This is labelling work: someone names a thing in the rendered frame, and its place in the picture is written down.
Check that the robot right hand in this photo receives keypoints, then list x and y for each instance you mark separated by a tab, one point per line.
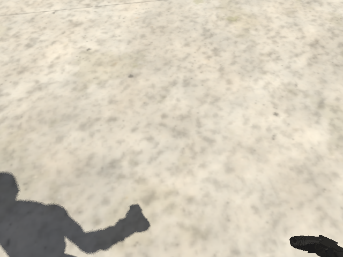
322	246

